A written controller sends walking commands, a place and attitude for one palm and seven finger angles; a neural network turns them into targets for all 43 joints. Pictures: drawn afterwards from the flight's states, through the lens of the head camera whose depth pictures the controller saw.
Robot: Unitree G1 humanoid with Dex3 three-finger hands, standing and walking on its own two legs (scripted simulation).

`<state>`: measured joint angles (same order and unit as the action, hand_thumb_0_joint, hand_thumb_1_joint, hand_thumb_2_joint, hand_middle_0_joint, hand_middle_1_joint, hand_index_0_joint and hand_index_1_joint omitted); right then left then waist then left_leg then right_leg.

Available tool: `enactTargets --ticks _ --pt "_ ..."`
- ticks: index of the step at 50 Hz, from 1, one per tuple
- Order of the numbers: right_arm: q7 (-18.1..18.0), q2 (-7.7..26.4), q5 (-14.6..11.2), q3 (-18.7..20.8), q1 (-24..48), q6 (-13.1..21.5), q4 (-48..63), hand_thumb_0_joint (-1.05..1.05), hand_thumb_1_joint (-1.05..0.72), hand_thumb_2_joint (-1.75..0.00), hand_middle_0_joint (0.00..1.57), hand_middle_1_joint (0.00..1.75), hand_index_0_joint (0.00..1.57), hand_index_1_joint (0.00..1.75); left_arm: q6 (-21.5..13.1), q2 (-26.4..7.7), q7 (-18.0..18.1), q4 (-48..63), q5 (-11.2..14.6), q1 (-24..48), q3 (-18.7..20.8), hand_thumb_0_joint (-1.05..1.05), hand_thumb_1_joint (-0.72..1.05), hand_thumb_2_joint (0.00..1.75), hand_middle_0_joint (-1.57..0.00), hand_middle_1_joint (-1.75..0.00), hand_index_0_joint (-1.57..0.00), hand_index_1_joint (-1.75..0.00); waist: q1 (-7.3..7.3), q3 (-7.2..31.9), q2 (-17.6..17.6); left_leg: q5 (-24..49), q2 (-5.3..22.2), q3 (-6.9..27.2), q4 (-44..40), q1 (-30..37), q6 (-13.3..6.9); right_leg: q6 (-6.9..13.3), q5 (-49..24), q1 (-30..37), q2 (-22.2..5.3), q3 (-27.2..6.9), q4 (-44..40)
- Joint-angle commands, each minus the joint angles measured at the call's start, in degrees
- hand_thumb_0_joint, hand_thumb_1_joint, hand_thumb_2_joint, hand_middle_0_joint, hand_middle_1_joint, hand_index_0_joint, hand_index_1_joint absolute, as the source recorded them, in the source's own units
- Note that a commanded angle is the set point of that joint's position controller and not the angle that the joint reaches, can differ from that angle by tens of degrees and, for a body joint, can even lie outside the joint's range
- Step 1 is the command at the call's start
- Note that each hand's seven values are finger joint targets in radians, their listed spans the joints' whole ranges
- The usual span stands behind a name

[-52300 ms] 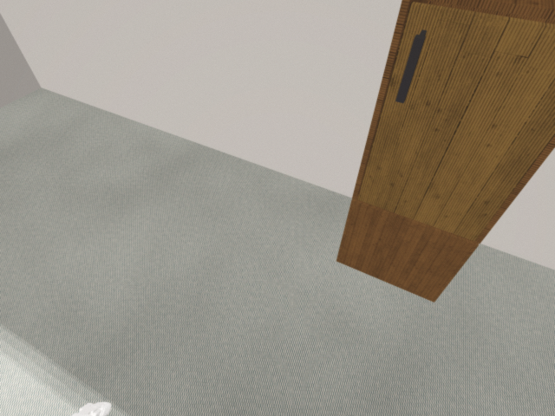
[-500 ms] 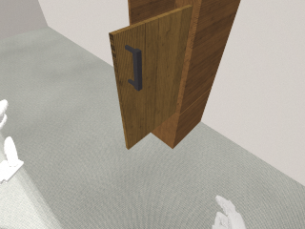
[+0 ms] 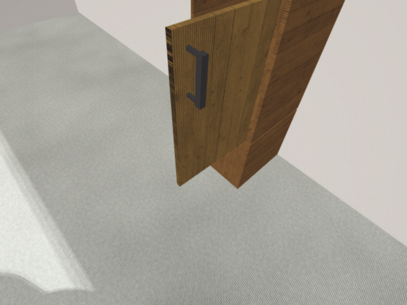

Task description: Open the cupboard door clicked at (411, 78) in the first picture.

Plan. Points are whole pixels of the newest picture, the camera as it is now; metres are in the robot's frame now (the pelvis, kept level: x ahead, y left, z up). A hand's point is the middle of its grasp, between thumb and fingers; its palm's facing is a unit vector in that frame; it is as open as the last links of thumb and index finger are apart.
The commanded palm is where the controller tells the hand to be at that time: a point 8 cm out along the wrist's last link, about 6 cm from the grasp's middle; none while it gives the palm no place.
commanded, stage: let the arm hang, fingers relaxed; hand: left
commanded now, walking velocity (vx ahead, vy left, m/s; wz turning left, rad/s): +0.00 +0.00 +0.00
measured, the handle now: (195, 78) +0.58 +0.05 +0.13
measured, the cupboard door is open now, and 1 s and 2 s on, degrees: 88 88 88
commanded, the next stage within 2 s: look to check the result in 0.74 s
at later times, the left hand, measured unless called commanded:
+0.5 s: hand out of the picture +0.01 +0.19 -0.17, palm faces +0.02 -0.97 -0.25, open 7.4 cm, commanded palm none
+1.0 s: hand out of the picture +0.07 +0.22 -0.15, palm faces -0.01 -0.95 -0.31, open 7.4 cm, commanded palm none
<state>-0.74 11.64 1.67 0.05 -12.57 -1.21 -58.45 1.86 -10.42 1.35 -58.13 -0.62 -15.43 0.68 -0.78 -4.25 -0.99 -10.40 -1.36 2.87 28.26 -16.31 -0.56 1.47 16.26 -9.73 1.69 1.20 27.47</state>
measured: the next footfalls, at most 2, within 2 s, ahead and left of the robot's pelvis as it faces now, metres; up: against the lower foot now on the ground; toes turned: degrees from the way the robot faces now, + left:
none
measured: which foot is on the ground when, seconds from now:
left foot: down 0.00-1.00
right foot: down 0.00-1.00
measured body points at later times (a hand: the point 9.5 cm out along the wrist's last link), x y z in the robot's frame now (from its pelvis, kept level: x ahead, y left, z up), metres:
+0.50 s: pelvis -0.01 +0.00 +0.00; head +0.00 -0.01 +0.45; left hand +0.01 +0.25 -0.15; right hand +0.00 -0.23 -0.16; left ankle +0.05 +0.11 -0.74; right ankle -0.01 -0.10 -0.74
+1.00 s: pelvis +0.01 +0.00 +0.01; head +0.03 -0.01 +0.46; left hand +0.07 +0.27 -0.13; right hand +0.06 -0.28 -0.14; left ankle +0.05 +0.11 -0.74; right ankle -0.01 -0.11 -0.74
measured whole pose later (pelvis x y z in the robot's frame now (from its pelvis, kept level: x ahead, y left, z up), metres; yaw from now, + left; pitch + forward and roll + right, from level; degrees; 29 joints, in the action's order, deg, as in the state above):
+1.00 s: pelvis +0.01 +0.00 +0.01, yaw +0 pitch -2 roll +0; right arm -0.8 16.2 1.3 1.0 -7.7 -0.4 -64.8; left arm -0.5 -15.5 0.9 -64.8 -0.6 -7.7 1.2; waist -0.7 -4.6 1.5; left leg -7.6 -1.3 2.6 20.8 -10.8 -0.4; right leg 1.6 13.4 -4.6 1.6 0.7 20.3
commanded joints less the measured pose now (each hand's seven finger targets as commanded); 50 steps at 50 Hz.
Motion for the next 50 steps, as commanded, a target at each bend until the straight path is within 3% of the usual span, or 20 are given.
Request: enactTargets --ticks 1,8,16,27,33,36,42,50 --pt "-1.04 5.91 -0.57 1.49 -0.70 1.29 0.35 0.00 -0.90 -0.90 0.20 0.30 0.20 0.30 -2.64 -7.83 0.08 -0.99 0.25 -0.68 1.48 0.00 0.90 0.90 -0.20 -0.30 -0.20 -0.30 0.35 5.47 6.36 4.75 5.90 4.89 -6.50 5.04 -1.70 1.98 -6.68 1.01 -6.58 -5.86 -8.14" --pt "-1.26 5.54 -0.53 1.77 -3.30 0.57 -3.24 0.00 -0.90 -0.90 0.20 0.30 0.20 0.30 -2.23 -6.91 0.25 -5.42 0.26 -2.06 1.02 0.00 0.90 0.90 -0.20 -0.30 -0.20 -0.30 0.21 -0.20 1.20 -2.98 5.86 5.38 -9.38 4.16 -1.84 1.97 1.78 -2.82 -6.19 -5.30 -10.29" --pt "-1.04 5.55 -0.32 2.20 -3.69 0.67 -4.16 0.00 -0.90 -0.90 0.20 0.30 0.20 0.30 -2.24 -7.73 0.38 -5.81 0.00 -2.06 1.68 0.00 0.90 0.90 -0.20 -0.30 -0.20 -0.30 0.30 -0.75 0.51 -5.61 5.39 5.63 -10.02 3.27 -2.02 2.17 5.44 -4.21 -6.16 -5.83 -9.94" --pt "-0.82 7.20 -0.21 2.46 -1.27 1.22 -3.92 0.00 -0.90 -0.90 0.20 0.30 0.20 0.30 -2.73 -10.02 0.20 -4.52 -0.11 1.85 2.33 0.00 0.90 0.90 -0.20 -0.30 -0.20 -0.30 0.34 -1.51 1.81 -2.64 5.42 5.47 -10.12 3.34 -1.74 2.29 3.40 -3.60 -6.74 -6.62 -10.59" --pt "-0.73 8.95 -0.22 2.60 0.87 1.53 -3.47 0.00 -0.90 -0.90 0.20 0.30 0.20 0.30 -3.07 -11.49 -0.01 -3.91 -0.03 4.25 2.52 0.00 0.90 0.90 -0.20 -0.30 -0.20 -0.30 0.32 0.12 2.17 0.54 5.57 5.24 -9.76 4.86 -1.53 2.40 1.10 -2.24 -7.20 -7.00 -11.17" --pt "-0.75 10.03 -0.35 2.59 1.77 1.81 -3.36 0.00 -0.90 -0.90 0.20 0.30 0.20 0.30 -3.36 -12.49 -0.02 -3.68 0.03 5.38 2.62 0.00 0.90 0.90 -0.20 -0.30 -0.20 -0.30 0.33 2.27 1.35 5.22 6.02 5.11 -9.15 6.15 -1.54 2.29 -3.39 -0.02 -7.48 -6.66 -10.91" --pt "-0.74 12.01 -0.42 2.53 3.84 1.85 -3.41 0.00 -0.90 -0.90 0.20 0.30 0.20 0.30 -3.50 -13.97 -0.13 -3.60 0.18 7.03 2.50 0.00 0.90 0.90 -0.20 -0.30 -0.20 -0.30 0.40 3.00 2.24 7.16 6.57 5.11 -9.64 7.48 -1.33 2.10 -6.56 1.31 -7.68 -6.67 -11.31" --pt "-0.67 14.03 -0.69 2.54 6.00 1.91 -3.25 0.00 -0.90 -0.90 0.20 0.30 0.20 0.30 -3.72 -15.68 -0.14 -3.68 0.19 7.93 2.45 0.00 0.90 0.90 -0.20 -0.30 -0.20 -0.30 0.54 4.43 0.84 9.91 6.96 4.90 -9.79 9.84 -1.34 1.74 -10.50 2.68 -7.99 -6.35 -11.96"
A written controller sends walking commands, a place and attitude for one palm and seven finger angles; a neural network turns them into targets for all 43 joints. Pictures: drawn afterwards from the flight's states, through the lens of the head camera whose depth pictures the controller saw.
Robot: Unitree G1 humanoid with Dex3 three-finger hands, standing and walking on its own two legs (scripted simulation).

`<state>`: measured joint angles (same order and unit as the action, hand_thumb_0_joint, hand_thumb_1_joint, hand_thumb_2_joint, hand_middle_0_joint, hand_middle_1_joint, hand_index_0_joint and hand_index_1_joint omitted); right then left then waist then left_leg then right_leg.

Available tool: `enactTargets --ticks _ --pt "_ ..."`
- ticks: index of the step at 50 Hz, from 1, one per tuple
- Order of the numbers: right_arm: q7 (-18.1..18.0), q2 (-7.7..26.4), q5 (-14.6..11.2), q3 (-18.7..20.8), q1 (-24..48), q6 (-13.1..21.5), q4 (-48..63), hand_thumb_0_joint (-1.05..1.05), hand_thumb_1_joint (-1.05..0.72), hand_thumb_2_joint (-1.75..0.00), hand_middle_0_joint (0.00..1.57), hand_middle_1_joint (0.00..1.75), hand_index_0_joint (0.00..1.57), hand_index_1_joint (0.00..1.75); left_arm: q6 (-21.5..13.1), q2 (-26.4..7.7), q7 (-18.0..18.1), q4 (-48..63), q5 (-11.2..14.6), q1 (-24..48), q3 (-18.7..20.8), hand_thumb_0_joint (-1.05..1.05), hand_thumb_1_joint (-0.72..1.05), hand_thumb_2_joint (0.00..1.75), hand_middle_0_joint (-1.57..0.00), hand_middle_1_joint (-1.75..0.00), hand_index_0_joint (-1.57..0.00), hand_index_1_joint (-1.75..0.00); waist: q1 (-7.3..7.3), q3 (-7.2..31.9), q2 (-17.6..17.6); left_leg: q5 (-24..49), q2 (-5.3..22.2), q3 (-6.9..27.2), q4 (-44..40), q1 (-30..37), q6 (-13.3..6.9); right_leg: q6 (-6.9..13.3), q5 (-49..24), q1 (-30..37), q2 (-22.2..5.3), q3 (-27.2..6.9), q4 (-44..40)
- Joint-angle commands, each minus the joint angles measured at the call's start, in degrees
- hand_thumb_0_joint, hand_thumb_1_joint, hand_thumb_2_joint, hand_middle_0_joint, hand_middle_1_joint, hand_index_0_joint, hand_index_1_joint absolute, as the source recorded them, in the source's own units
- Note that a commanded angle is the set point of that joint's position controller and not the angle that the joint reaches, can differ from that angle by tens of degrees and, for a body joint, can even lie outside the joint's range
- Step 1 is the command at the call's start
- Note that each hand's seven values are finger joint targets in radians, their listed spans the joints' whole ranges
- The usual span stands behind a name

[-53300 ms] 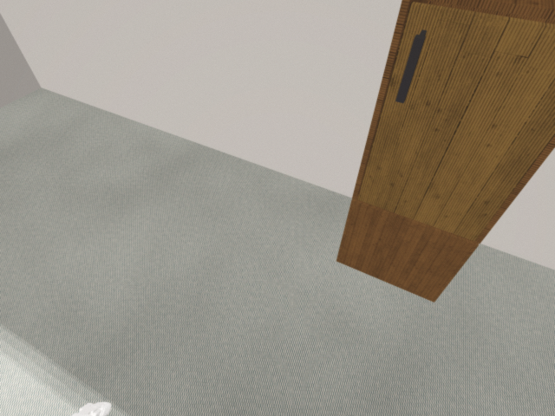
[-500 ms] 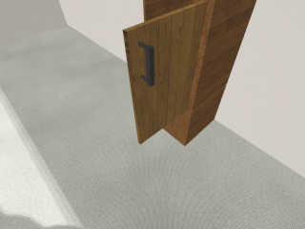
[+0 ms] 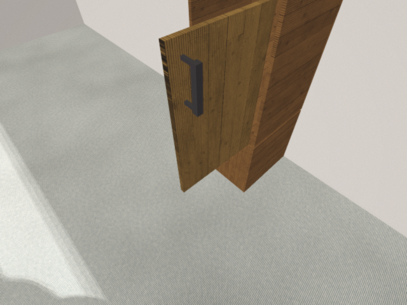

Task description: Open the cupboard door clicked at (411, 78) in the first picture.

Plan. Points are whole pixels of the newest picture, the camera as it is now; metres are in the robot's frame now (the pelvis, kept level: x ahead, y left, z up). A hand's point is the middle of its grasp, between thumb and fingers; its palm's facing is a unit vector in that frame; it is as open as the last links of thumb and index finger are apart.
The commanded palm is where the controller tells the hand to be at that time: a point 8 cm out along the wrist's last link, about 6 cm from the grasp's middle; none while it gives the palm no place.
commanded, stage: look to check the result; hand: left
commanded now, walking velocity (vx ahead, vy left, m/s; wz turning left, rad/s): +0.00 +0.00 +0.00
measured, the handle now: (191, 86) +0.57 +0.06 +0.12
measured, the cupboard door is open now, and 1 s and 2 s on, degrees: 88 88 88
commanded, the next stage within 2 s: stand and wait in 0.32 s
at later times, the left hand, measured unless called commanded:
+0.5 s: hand out of the picture +0.08 +0.23 -0.16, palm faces -0.01 -0.95 -0.31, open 7.4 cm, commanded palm none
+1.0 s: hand out of the picture +0.08 +0.22 -0.16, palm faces -0.01 -0.95 -0.30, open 7.4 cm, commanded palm none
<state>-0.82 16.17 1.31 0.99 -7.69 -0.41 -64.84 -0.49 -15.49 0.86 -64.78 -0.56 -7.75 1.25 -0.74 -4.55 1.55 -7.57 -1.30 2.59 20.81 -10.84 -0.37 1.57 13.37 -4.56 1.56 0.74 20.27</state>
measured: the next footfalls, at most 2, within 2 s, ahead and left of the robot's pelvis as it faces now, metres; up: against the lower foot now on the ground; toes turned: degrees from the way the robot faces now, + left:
none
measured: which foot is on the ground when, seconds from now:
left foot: down 0.00-1.00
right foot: down 0.00-1.00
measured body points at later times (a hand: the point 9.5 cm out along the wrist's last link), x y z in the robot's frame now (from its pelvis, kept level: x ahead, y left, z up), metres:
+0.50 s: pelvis +0.02 +0.00 +0.00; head +0.04 -0.01 +0.45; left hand +0.08 +0.28 -0.14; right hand +0.09 -0.28 -0.15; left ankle +0.04 +0.11 -0.75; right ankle -0.02 -0.10 -0.75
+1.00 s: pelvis +0.03 +0.00 +0.00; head +0.04 -0.01 +0.45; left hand +0.09 +0.27 -0.14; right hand +0.08 -0.28 -0.15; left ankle +0.04 +0.11 -0.75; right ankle -0.02 -0.10 -0.75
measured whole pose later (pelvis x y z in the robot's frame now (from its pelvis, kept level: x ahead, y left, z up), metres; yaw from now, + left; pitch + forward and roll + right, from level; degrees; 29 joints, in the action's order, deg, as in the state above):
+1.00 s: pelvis +0.03 +0.00 +0.00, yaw +0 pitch -2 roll +0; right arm -1.0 16.2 1.0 0.5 -6.9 -0.2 -65.4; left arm -0.7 -15.5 1.1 -64.9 -0.4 -8.1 0.7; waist -0.5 -4.1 0.6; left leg -8.9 -1.3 2.4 18.7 -7.7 -0.1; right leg 1.8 14.0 -1.0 1.5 0.5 17.1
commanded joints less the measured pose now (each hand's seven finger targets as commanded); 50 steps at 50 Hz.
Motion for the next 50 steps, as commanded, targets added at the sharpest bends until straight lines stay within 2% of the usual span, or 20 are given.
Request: enactTargets --ticks 1,7,10,13,15,18,20,24,25,28,30,31,35,36,40,43,50 --pt "-0.56 9.52 -0.25 1.58 1.29 1.08 3.07 0.00 -0.90 -0.90 0.20 0.30 0.20 0.30 -1.33 -10.72 0.34 2.93 0.15 0.64 1.77 0.00 0.90 0.90 -0.20 -0.30 -0.20 -0.30 0.27 4.48 -1.75 7.04 6.96 5.22 -2.58 4.42 -1.49 1.64 -7.77 -2.56 -7.94 -5.82 -4.70" --pt "-0.48 10.26 -0.29 1.51 2.49 1.12 3.08 0.00 -0.90 -0.90 0.20 0.30 0.20 0.30 -1.36 -11.43 0.29 2.88 0.12 1.09 1.65 0.00 0.90 0.90 -0.20 -0.30 -0.20 -0.30 0.36 4.42 -1.18 7.80 7.14 5.23 -3.12 5.17 -1.41 1.37 -8.68 -2.14 -8.10 -5.74 -5.09" --pt "-0.45 10.76 -0.40 1.46 3.01 1.04 3.17 0.00 -0.90 -0.90 0.20 0.30 0.20 0.30 -1.36 -11.69 0.23 2.90 0.08 1.02 1.68 0.00 0.90 0.90 -0.20 -0.30 -0.20 -0.30 0.50 3.91 -1.89 6.39 7.13 5.28 -3.48 5.31 -1.44 1.33 -6.44 -2.73 -7.91 -5.91 -5.85" --pt "-0.44 10.67 -0.32 1.41 2.99 1.23 3.07 0.00 -0.90 -0.90 0.20 0.30 0.20 0.30 -1.40 -11.77 0.24 2.90 0.11 1.23 1.61 0.00 0.90 0.90 -0.20 -0.30 -0.20 -0.30 0.40 5.21 -0.65 8.19 7.21 5.30 -3.50 5.81 -1.41 1.30 -8.69 -1.44 -8.18 -5.89 -5.34" --pt "-0.51 10.96 -0.48 1.40 3.04 1.27 3.26 0.00 -0.90 -0.90 0.20 0.30 0.20 0.30 -1.51 -12.04 0.28 2.99 0.11 0.98 1.71 0.00 0.90 0.90 -0.20 -0.30 -0.20 -0.30 0.51 5.82 -2.27 9.37 7.31 5.25 -3.14 6.34 -1.48 1.18 -9.97 -1.10 -8.06 -5.54 -5.26" --pt "-0.55 10.85 -0.39 1.32 3.13 1.27 3.04 0.00 -0.90 -0.90 0.20 0.30 0.20 0.30 -1.40 -11.82 0.30 2.87 0.16 1.23 1.57 0.00 0.90 0.90 -0.20 -0.30 -0.20 -0.30 0.40 5.29 -0.82 9.77 7.26 5.20 -3.30 6.16 -1.41 1.22 -10.61 -0.79 -8.25 -5.56 -5.24" --pt "-0.59 11.04 -0.50 1.38 3.06 1.34 3.14 0.00 -0.90 -0.90 0.20 0.30 0.20 0.30 -1.50 -11.97 0.35 2.96 0.10 0.81 1.72 0.00 0.90 0.90 -0.20 -0.30 -0.20 -0.30 0.56 6.03 -1.33 10.57 7.33 5.20 -3.10 6.68 -1.51 1.22 -11.22 -0.45 -8.28 -5.51 -5.23" --pt "-0.65 10.67 -0.44 1.26 2.81 1.36 2.88 0.00 -0.90 -0.90 0.20 0.30 0.20 0.30 -1.37 -11.70 0.37 2.79 0.20 0.89 1.63 0.00 0.90 0.90 -0.20 -0.30 -0.20 -0.30 0.50 5.50 -0.86 10.78 7.26 5.33 -3.37 6.44 -1.43 1.21 -11.24 -0.07 -8.29 -5.47 -5.26" --pt "-0.69 10.71 -0.56 1.25 2.79 1.35 2.95 0.00 -0.90 -0.90 0.20 0.30 0.20 0.30 -1.43 -11.78 0.39 2.85 0.15 0.45 1.71 0.00 0.90 0.90 -0.20 -0.30 -0.20 -0.30 0.65 5.90 -2.30 10.86 7.37 5.19 -3.16 6.88 -1.52 1.15 -11.35 -0.16 -8.29 -5.17 -5.42" --pt "-0.70 10.45 -0.44 1.25 2.55 1.39 2.77 0.00 -0.90 -0.90 0.20 0.30 0.20 0.30 -1.39 -11.46 0.44 2.72 0.22 0.55 1.58 0.00 0.90 0.90 -0.20 -0.30 -0.20 -0.30 0.58 5.54 -0.96 11.38 7.25 5.09 -3.23 6.75 -1.42 1.16 -12.20 0.17 -8.45 -5.23 -5.29" --pt "-0.77 10.46 -0.58 1.24 2.47 1.36 2.82 0.00 -0.90 -0.90 0.20 0.30 0.20 0.30 -1.42 -11.42 0.49 2.87 0.18 0.26 1.71 0.00 0.90 0.90 -0.20 -0.30 -0.20 -0.30 0.64 5.53 -1.86 11.47 7.23 5.24 -3.10 6.94 -1.54 1.18 -12.26 0.12 -8.30 -5.21 -5.44" --pt "-0.75 10.27 -0.46 1.24 2.47 1.36 2.78 0.00 -0.90 -0.90 0.20 0.30 0.20 0.30 -1.38 -11.35 0.49 2.69 0.24 0.33 1.54 0.00 0.90 0.90 -0.20 -0.30 -0.20 -0.30 0.54 5.42 -1.21 11.50 7.28 5.06 -3.11 7.04 -1.49 1.23 -12.61 0.04 -8.51 -5.31 -5.38" --pt "-0.83 10.35 -0.58 1.34 1.95 1.36 2.81 0.00 -0.90 -0.90 0.20 0.30 0.20 0.30 -1.54 -11.44 0.58 2.83 0.19 0.00 1.69 0.00 0.90 0.90 -0.20 -0.30 -0.20 -0.30 0.53 5.76 -2.74 12.08 7.27 4.84 -2.81 7.21 -1.52 1.23 -14.08 0.44 -8.38 -5.18 -5.43" --pt "-0.80 10.11 -0.52 1.33 2.06 1.35 2.60 0.00 -0.90 -0.90 0.20 0.30 0.20 0.30 -1.47 -11.26 0.58 2.70 0.26 0.12 1.56 0.00 0.90 0.90 -0.20 -0.30 -0.20 -0.30 0.45 5.85 -1.31 12.04 7.23 4.72 -2.81 7.21 -1.42 1.20 -14.09 0.60 -8.58 -5.19 -5.30" --pt "-0.89 9.90 -0.62 1.26 1.76 1.33 2.68 0.00 -0.90 -0.90 0.20 0.30 0.20 0.30 -1.53 -11.09 0.64 2.84 0.21 -0.50 1.65 0.00 0.90 0.90 -0.20 -0.30 -0.20 -0.30 0.63 5.08 -2.35 12.11 7.22 4.65 -2.69 6.96 -1.47 1.14 -14.55 0.44 -8.41 -5.07 -5.58" --pt "-0.84 9.69 -0.50 1.28 1.56 1.33 2.52 0.00 -0.90 -0.90 0.20 0.30 0.20 0.30 -1.46 -10.96 0.64 2.82 0.30 -0.38 1.49 0.00 0.90 0.90 -0.20 -0.30 -0.20 -0.30 0.53 5.04 -1.35 11.74 7.13 4.61 -2.83 6.89 -1.35 1.16 -14.28 0.58 -8.58 -5.23 -5.54" --pt "-0.96 9.58 -0.62 1.18 1.46 1.34 2.54 0.00 -0.90 -0.90 0.20 0.30 0.20 0.30 -1.43 -10.70 0.66 2.77 0.27 -0.67 1.54 0.00 0.90 0.90 -0.20 -0.30 -0.20 -0.30 0.64 4.78 -1.78 11.85 7.22 4.64 -2.95 7.08 -1.45 1.17 -13.70 0.41 -8.30 -5.18 -5.68"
